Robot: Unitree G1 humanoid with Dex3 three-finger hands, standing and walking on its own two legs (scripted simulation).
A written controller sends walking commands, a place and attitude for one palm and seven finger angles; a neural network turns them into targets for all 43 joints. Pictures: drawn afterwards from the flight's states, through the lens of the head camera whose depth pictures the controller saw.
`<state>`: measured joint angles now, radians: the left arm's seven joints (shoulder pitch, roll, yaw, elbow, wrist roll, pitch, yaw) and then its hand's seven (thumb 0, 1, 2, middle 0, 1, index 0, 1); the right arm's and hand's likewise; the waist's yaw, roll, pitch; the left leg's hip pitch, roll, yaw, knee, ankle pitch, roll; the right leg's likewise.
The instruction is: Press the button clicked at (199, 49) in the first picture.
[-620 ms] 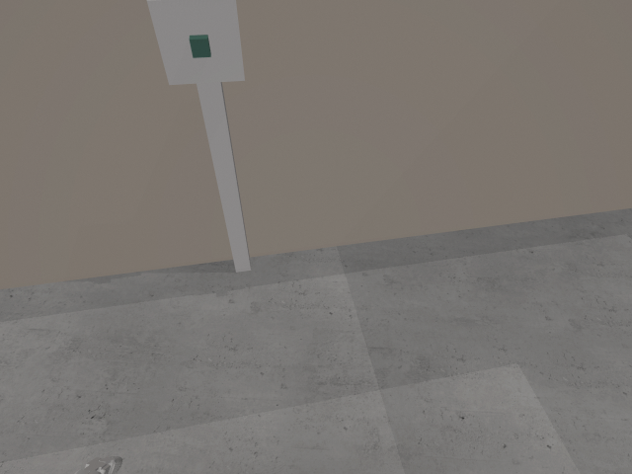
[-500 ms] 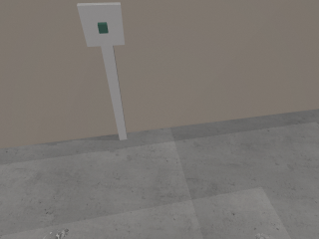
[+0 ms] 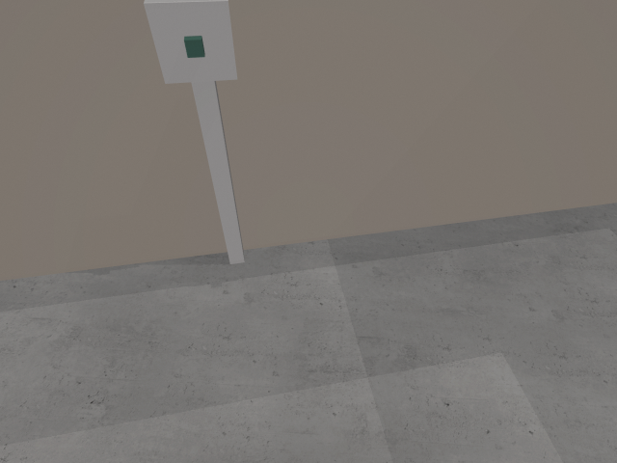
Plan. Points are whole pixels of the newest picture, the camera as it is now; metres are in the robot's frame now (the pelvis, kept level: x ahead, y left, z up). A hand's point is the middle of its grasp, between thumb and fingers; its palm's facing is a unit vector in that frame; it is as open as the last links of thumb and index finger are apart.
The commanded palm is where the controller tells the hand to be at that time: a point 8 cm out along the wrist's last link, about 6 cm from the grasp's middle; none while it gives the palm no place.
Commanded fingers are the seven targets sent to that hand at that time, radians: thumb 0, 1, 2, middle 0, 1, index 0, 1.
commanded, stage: stand and wait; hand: left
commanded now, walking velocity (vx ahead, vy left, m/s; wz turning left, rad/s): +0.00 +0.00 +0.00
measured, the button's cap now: (194, 46) +0.94 +0.32 +0.11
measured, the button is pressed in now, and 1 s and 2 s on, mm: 0 0 0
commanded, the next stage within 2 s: look at it before walking up in 0.24 s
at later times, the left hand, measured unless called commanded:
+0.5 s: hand out of the picture +0.08 +0.24 -0.16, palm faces -0.04 -0.94 -0.33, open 7.3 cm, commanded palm none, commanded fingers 0.00 0.90 0.90 -0.20 -0.30 -0.20 -0.30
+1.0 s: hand out of the picture +0.08 +0.24 -0.16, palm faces -0.03 -0.94 -0.34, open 7.3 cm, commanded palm none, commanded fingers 0.00 0.90 0.90 -0.20 -0.30 -0.20 -0.30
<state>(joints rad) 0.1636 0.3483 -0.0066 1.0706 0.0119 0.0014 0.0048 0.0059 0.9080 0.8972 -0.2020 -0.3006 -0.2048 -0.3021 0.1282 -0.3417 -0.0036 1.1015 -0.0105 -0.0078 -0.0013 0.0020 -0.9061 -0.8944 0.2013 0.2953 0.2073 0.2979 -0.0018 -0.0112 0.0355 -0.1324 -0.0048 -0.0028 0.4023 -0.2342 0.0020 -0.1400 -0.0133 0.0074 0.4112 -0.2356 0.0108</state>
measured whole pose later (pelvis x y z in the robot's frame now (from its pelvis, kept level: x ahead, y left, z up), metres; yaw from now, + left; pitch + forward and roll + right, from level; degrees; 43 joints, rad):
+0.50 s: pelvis -0.01 +0.00 +0.00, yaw +0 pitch -2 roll +0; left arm 0.14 0.34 -0.01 1.08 0.01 -0.01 0.00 0.00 0.91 0.90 -0.20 -0.30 -0.20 -0.30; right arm 0.12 -0.33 0.00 1.12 -0.01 -0.02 0.00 0.00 -0.91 -0.89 0.20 0.30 0.21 0.30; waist -0.01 -0.01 0.03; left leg -0.13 0.00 0.00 0.37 -0.21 -0.01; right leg -0.15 -0.01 0.01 0.39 -0.21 0.00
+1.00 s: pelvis +0.00 -0.01 +0.00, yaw -1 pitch -2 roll +0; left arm 0.15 0.34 -0.01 1.08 0.01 0.00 0.01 0.00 0.91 0.90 -0.20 -0.30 -0.20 -0.30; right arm 0.11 -0.33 0.00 1.12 -0.01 -0.01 0.00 0.00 -0.91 -0.89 0.20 0.30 0.21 0.30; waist 0.00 -0.01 0.02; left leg -0.12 0.01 0.01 0.37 -0.22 -0.01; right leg -0.13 0.00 0.01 0.38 -0.22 0.00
